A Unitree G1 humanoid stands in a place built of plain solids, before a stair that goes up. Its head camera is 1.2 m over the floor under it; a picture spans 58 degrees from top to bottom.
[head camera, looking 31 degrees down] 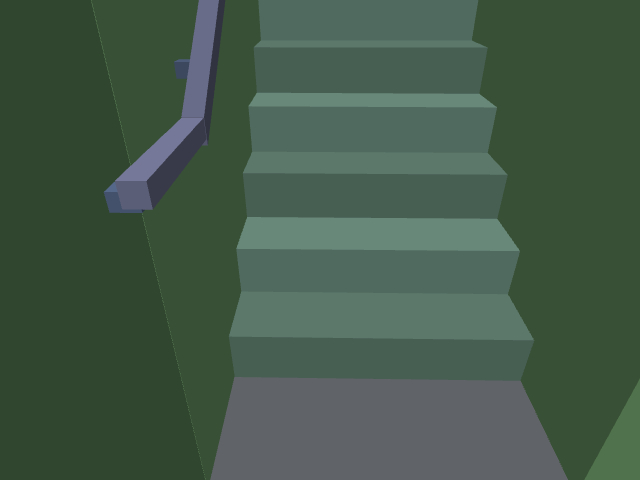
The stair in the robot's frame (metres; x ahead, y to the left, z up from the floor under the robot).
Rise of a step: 0.19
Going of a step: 0.24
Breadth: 1.00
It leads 1 degrees to the right of straight ahead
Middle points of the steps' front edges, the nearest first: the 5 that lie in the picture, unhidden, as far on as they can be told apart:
1.05 -0.20 0.19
1.29 -0.20 0.38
1.53 -0.21 0.57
1.77 -0.21 0.76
2.01 -0.21 0.95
